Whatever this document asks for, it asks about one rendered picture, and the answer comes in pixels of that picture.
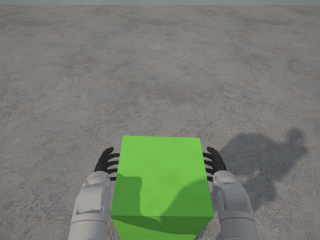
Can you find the carton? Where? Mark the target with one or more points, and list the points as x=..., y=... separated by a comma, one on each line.
x=161, y=190

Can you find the robot right forearm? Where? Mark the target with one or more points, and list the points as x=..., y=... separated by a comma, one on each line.
x=234, y=208

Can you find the left robot hand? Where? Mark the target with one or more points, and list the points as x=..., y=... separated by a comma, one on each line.
x=103, y=163

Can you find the robot left forearm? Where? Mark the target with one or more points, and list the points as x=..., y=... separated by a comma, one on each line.
x=90, y=214

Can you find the right robot hand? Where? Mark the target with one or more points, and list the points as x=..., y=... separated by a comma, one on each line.
x=216, y=163

